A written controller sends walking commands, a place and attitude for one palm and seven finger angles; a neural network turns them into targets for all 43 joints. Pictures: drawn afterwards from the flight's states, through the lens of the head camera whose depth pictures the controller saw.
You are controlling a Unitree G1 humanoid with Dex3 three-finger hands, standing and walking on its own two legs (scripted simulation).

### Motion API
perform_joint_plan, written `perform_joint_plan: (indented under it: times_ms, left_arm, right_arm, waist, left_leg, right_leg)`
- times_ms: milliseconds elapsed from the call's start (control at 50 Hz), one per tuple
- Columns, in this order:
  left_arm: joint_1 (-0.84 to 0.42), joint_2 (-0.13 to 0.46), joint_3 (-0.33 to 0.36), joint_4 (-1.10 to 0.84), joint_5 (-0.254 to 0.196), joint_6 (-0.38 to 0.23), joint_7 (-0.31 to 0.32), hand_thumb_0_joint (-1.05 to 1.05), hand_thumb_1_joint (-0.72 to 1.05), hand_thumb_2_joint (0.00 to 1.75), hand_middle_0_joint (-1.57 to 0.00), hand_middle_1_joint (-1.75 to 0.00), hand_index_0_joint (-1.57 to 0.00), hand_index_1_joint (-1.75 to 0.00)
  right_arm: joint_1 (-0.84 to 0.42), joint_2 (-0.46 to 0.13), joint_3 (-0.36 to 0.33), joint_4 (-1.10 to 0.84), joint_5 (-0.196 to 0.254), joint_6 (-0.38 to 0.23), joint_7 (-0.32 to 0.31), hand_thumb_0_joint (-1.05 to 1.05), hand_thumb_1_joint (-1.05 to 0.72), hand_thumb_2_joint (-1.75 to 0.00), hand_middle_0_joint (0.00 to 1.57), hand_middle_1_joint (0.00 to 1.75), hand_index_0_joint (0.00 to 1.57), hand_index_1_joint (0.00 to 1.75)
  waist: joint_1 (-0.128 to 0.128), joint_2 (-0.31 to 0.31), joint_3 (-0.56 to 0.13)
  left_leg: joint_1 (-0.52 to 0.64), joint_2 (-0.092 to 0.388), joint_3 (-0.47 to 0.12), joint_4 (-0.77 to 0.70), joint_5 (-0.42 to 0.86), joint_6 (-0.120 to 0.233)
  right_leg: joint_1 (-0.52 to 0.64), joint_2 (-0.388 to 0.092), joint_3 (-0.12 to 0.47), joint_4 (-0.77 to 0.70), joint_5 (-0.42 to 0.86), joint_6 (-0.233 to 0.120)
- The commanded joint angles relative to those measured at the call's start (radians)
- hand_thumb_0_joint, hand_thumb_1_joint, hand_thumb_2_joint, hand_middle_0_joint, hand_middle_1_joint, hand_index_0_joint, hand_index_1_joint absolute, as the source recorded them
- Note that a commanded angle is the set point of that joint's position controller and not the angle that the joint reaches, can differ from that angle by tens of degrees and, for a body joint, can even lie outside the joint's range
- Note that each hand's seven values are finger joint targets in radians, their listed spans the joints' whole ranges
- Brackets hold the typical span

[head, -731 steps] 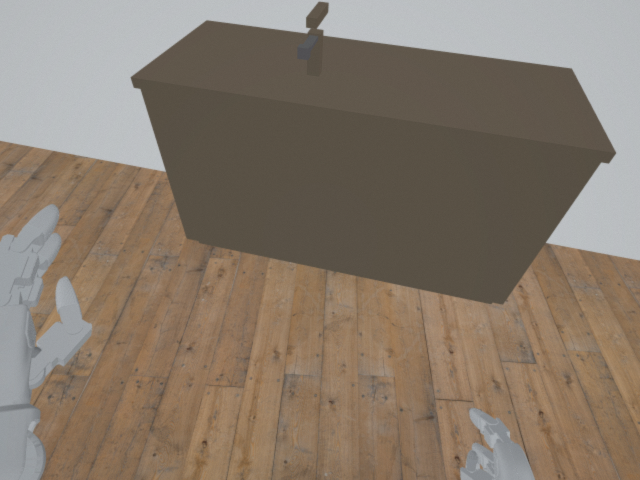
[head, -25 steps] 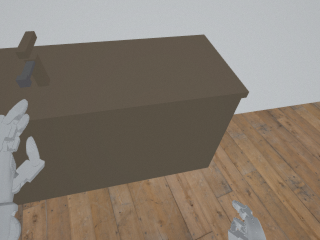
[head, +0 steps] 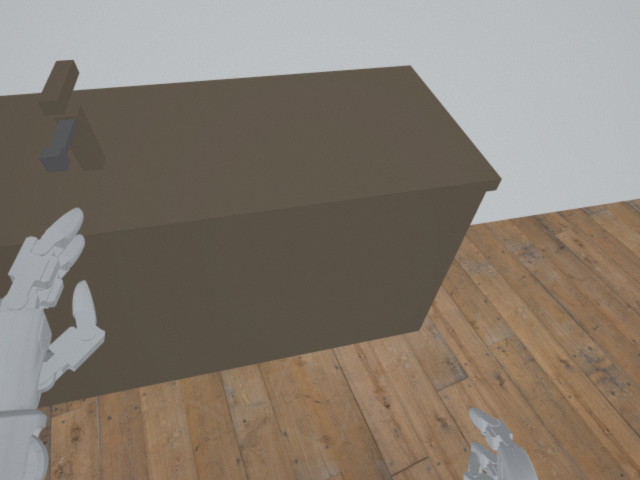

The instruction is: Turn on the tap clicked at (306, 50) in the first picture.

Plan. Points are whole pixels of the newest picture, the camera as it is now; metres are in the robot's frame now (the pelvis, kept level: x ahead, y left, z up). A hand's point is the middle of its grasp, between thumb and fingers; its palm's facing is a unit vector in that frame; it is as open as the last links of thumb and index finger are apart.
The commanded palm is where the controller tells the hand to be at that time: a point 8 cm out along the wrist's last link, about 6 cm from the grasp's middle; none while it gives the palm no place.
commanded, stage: shuffle to correct the standing spot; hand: left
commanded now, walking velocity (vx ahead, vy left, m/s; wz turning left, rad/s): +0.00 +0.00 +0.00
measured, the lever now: (55, 159) +0.52 +0.45 +0.09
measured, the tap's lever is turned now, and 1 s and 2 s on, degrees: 0 0 0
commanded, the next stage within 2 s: come to a stop and stand still in 1.04 s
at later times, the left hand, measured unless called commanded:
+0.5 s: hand (70, 273) +0.27 +0.28 +0.15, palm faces +0.34 -0.87 -0.36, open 7.4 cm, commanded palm +0.22 +0.31 +0.18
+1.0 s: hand (21, 191) +0.35 +0.36 +0.18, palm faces +0.34 -0.82 -0.46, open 7.4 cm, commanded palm +0.29 +0.40 +0.18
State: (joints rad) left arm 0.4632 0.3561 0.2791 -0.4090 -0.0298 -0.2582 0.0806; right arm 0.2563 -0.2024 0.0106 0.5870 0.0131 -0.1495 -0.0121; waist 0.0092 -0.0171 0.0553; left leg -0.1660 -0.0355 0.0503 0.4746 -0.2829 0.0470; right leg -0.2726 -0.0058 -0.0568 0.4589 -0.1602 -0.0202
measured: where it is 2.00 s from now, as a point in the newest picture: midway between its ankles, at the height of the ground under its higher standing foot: outside the picture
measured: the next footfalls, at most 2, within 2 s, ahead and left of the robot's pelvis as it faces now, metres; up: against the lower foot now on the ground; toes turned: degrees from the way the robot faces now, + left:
left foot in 0.80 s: +0.25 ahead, +0.30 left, +0.00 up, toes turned -7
right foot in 0.98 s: +0.15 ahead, +0.03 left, +0.00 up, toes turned -8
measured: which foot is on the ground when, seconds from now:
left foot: down 0.00-0.58, up 0.60-0.78, down 0.80-1.00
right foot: down 0.00-0.80, up 0.82-0.96, down 0.98-1.00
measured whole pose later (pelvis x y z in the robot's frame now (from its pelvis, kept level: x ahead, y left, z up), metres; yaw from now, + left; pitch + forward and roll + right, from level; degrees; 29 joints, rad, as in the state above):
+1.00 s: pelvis +0.11 +0.13 -0.03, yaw -5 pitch -3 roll +0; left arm 0.36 0.45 0.47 -0.54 -0.03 -0.26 0.10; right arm 0.21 -0.15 0.02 0.57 0.02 -0.14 0.00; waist 0.00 -0.02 0.12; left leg -0.44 0.02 0.00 0.77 -0.30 0.00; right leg -0.31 0.00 -0.06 0.76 -0.39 -0.03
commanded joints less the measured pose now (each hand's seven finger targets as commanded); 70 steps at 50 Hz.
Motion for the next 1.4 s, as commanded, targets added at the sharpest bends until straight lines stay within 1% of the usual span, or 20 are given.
perform_joint_plan:
  times_ms: [0, 320, 400, 500, 520, 560, 620, 680, 740, 780, 820, 920, 940, 980, 1120, 1160, 1180, 1200, 1260, 1380]
  left_arm:
    - [-0.186, 0.244, 0.25, -0.214, -0.028, -0.071, 0.047, 0.0, 0.9, 0.9, -0.2, -0.3, -0.2, -0.3]
    - [-0.243, 0.174, 0.158, -0.19, -0.005, -0.054, 0.032, 0.0, 0.9, 0.9, -0.2, -0.3, -0.2, -0.3]
    - [-0.22, 0.202, 0.197, -0.294, -0.011, -0.066, 0.031, 0.0, 0.9, 0.9, -0.2, -0.3, -0.2, -0.3]
    - [-0.162, 0.173, 0.178, -0.33, -0.007, -0.044, 0.032, 0.0, 0.9, 0.9, -0.2, -0.3, -0.2, -0.3]
    - [-0.141, 0.189, 0.201, -0.301, -0.007, -0.036, 0.036, 0.0, 0.9, 0.9, -0.2, -0.3, -0.2, -0.3]
    - [-0.12, 0.174, 0.192, -0.218, -0.041, -0.036, 0.036, 0.0, 0.9, 0.9, -0.2, -0.3, -0.2, -0.3]
    - [-0.054, 0.19, 0.228, -0.253, -0.021, -0.063, 0.043, 0.0, 0.9, 0.9, -0.2, -0.3, -0.2, -0.3]
    - [-0.129, 0.206, 0.228, -0.326, -0.013, -0.07, 0.034, 0.0, 0.9, 0.9, -0.2, -0.3, -0.2, -0.3]
    - [-0.18, 0.215, 0.221, -0.375, -0.011, -0.057, 0.029, 0.0, 0.9, 0.9, -0.2, -0.3, -0.2, -0.3]
    - [-0.178, 0.228, 0.248, -0.457, -0.004, -0.07, 0.035, 0.0, 0.9, 0.9, -0.2, -0.3, -0.2, -0.3]
    - [-0.178, 0.26, 0.292, -0.364, 0.005, -0.082, 0.041, 0.0, 0.9, 0.9, -0.2, -0.3, -0.2, -0.3]
    - [-0.101, 0.217, 0.281, -0.34, -0.009, -0.063, 0.035, 0.0, 0.9, 0.9, -0.2, -0.3, -0.2, -0.3]
    - [-0.072, 0.216, 0.273, -0.314, -0.004, -0.055, 0.035, 0.0, 0.9, 0.9, -0.2, -0.3, -0.2, -0.3]
    - [-0.039, 0.247, 0.285, -0.25, -0.014, -0.032, 0.039, 0.0, 0.9, 0.9, -0.2, -0.3, -0.2, -0.3]
    - [-0.133, 0.176, 0.226, -0.186, 0.003, -0.037, 0.049, 0.0, 0.9, 0.9, -0.2, -0.3, -0.2, -0.3]
    - [-0.227, 0.153, 0.174, -0.288, -0.004, -0.042, 0.047, 0.0, 0.9, 0.9, -0.2, -0.3, -0.2, -0.3]
    - [-0.253, 0.165, 0.175, -0.333, 0.001, -0.047, 0.054, 0.0, 0.9, 0.9, -0.2, -0.3, -0.2, -0.3]
    - [-0.309, 0.18, 0.17, -0.388, 0.006, -0.055, 0.057, 0.0, 0.9, 0.9, -0.2, -0.3, -0.2, -0.3]
    - [-0.294, 0.233, 0.222, -0.461, 0.0, -0.033, 0.064, 0.0, 0.9, 0.9, -0.2, -0.3, -0.2, -0.3]
    - [-0.009, 0.194, 0.238, -0.404, -0.009, -0.007, 0.051, 0.0, 0.9, 0.9, -0.2, -0.3, -0.2, -0.3]
  right_arm:
    - [-0.117, -0.117, -0.039, -0.177, -0.001, -0.066, -0.027, 0.0, -0.9, -0.9, 0.2, 0.3, 0.2, 0.3]
    - [-0.105, -0.137, -0.043, -0.179, -0.015, -0.047, -0.019, 0.0, -0.9, -0.9, 0.2, 0.3, 0.2, 0.3]
    - [-0.121, -0.13, -0.038, -0.199, -0.013, -0.042, -0.018, 0.0, -0.9, -0.9, 0.2, 0.3, 0.2, 0.3]
    - [-0.106, -0.14, -0.044, -0.197, -0.021, -0.04, 0.012, 0.0, -0.9, -0.9, 0.2, 0.3, 0.2, 0.3]
    - [-0.12, -0.148, -0.048, -0.198, -0.015, -0.032, 0.017, 0.0, -0.9, -0.9, 0.2, 0.3, 0.2, 0.3]
    - [-0.113, -0.162, -0.069, -0.199, -0.009, -0.04, 0.029, 0.0, -0.9, -0.9, 0.2, 0.3, 0.2, 0.3]
    - [-0.098, -0.143, -0.065, -0.164, -0.01, 0.006, 0.047, 0.0, -0.9, -0.9, 0.2, 0.3, 0.2, 0.3]
    - [-0.128, -0.076, -0.03, -0.154, -0.012, 0.027, 0.032, 0.0, -0.9, -0.9, 0.2, 0.3, 0.2, 0.3]
    - [-0.12, -0.093, -0.055, -0.144, -0.007, -0.019, -0.01, 0.0, -0.9, -0.9, 0.2, 0.3, 0.2, 0.3]
    - [-0.107, -0.149, -0.077, -0.165, -0.007, -0.042, -0.028, 0.0, -0.9, -0.9, 0.2, 0.3, 0.2, 0.3]
    - [-0.118, -0.121, -0.084, -0.168, -0.003, -0.052, -0.022, 0.0, -0.9, -0.9, 0.2, 0.3, 0.2, 0.3]
    - [-0.119, -0.116, -0.061, -0.148, 0.012, -0.053, 0.01, 0.0, -0.9, -0.9, 0.2, 0.3, 0.2, 0.3]
    - [-0.121, -0.103, -0.055, -0.149, 0.012, -0.047, 0.012, 0.0, -0.9, -0.9, 0.2, 0.3, 0.2, 0.3]
    - [-0.123, -0.101, -0.05, -0.157, 0.001, -0.02, 0.019, 0.0, -0.9, -0.9, 0.2, 0.3, 0.2, 0.3]
    - [-0.126, -0.075, -0.037, -0.104, -0.012, -0.022, -0.005, 0.0, -0.9, -0.9, 0.2, 0.3, 0.2, 0.3]
    - [-0.135, -0.093, -0.049, -0.113, -0.009, -0.049, -0.027, 0.0, -0.9, -0.9, 0.2, 0.3, 0.2, 0.3]
    - [-0.116, -0.118, -0.058, -0.11, -0.01, -0.056, -0.029, 0.0, -0.9, -0.9, 0.2, 0.3, 0.2, 0.3]
    - [-0.119, -0.115, -0.062, -0.129, -0.013, -0.057, -0.023, 0.0, -0.9, -0.9, 0.2, 0.3, 0.2, 0.3]
    - [-0.144, -0.09, -0.06, -0.121, -0.018, -0.076, -0.013, 0.0, -0.9, -0.9, 0.2, 0.3, 0.2, 0.3]
    - [-0.13, -0.113, -0.068, -0.15, -0.023, -0.057, 0.025, 0.0, -0.9, -0.9, 0.2, 0.3, 0.2, 0.3]
  waist:
    - [0.021, 0.032, -0.109]
    - [0.006, 0.001, -0.058]
    - [0.004, 0.233, -0.105]
    - [0.018, 0.142, -0.165]
    - [0.048, 0.058, -0.204]
    - [0.029, -0.207, -0.216]
    - [0.009, -0.021, -0.054]
    - [-0.008, -0.047, -0.093]
    - [-0.014, 0.064, -0.111]
    - [-0.007, 0.432, -0.169]
    - [-0.002, 0.256, -0.133]
    - [0.015, 0.25, -0.181]
    - [0.023, 0.136, -0.158]
    - [0.024, -0.258, -0.05]
    - [0.003, -0.15, -0.108]
    - [-0.019, 0.103, -0.155]
    - [-0.014, 0.296, -0.22]
    - [-0.007, 0.328, -0.24]
    - [-0.003, 0.192, -0.231]
    - [0.001, 0.293, -0.176]
  left_leg:
    - [-0.154, 0.091, -0.14, -0.137, 0.016, -0.014]
    - [-0.169, 0.054, -0.08, 0.025, -0.113, 0.01]
    - [0.043, 0.204, -0.247, -0.137, 0.187, 0.006]
    - [0.092, 0.162, -0.051, 0.155, 0.722, -0.057]
    - [-0.189, 0.118, -0.009, 0.368, 0.621, -0.069]
    - [-0.629, -0.029, -0.052, 0.946, -0.162, -0.064]
    - [-0.602, 0.183, -0.312, 0.83, -0.205, -0.035]
    - [-0.18, 0.132, -0.06, 0.386, 0.03, -0.04]
    - [0.073, 0.023, 0.066, 0.118, 0.121, -0.05]
    - [0.126, 0.227, -0.315, -0.072, 0.026, 0.065]
    - [-0.01, 0.297, -0.411, -0.119, 0.087, 0.184]
    - [-0.264, 0.201, -0.196, 0.01, -0.065, 0.097]
    - [-0.398, 0.136, -0.112, 0.126, -0.172, 0.049]
    - [-0.624, 0.015, -0.031, 0.651, -0.17, -0.043]
    - [-0.14, 0.056, 0.029, 0.121, 0.041, -0.024]
    - [0.094, 0.039, 0.021, -0.034, 0.194, -0.023]
    - [0.238, 0.21, -0.222, -0.052, 0.353, 0.05]
    - [0.226, 0.331, -0.422, -0.116, 0.499, 0.123]
    - [0.172, 0.341, -0.372, -0.152, 0.528, 0.108]
    - [-0.004, 0.312, -0.204, -0.155, 0.37, 0.04]
  right_leg:
    - [0.164, -0.085, 0.136, -0.089, -0.087, -0.013]
    - [0.035, -0.119, 0.281, -0.061, -0.293, -0.106]
    - [-0.097, 0.014, 0.022, 0.304, -0.095, -0.03]
    - [0.051, 0.029, -0.075, 0.084, -0.066, -0.063]
    - [0.369, -0.015, 0.015, 0.05, 0.182, -0.107]
    - [0.532, -0.426, 0.611, -0.054, 0.496, -0.352]
    - [0.161, -0.43, 0.475, -0.07, 0.271, -0.255]
    - [-0.125, -0.23, 0.105, -0.086, 0.071, -0.13]
    - [-0.137, -0.11, 0.029, 0.077, -0.197, -0.061]
    - [-0.231, 0.023, -0.041, 0.5, -0.375, 0.012]
    - [-0.249, 0.03, 0.035, 0.68, -0.449, 0.01]
    - [0.118, 0.0, -0.006, 0.198, -0.28, 0.007]
    - [0.223, -0.047, 0.085, 0.03, -0.277, -0.02]
    - [0.188, -0.409, 0.681, -0.252, -0.306, -0.169]
    - [0.031, -0.194, 0.121, 0.021, 0.066, -0.076]
    - [-0.029, -0.094, 0.045, 0.227, 0.034, -0.016]
    - [-0.184, -0.027, -0.009, 0.439, -0.125, 0.029]
    - [-0.235, 0.015, 0.044, 0.599, -0.39, 0.028]
    - [-0.214, -0.016, 0.09, 0.622, -0.337, 0.026]
    - [-0.063, 0.009, 0.019, 0.286, -0.194, 0.02]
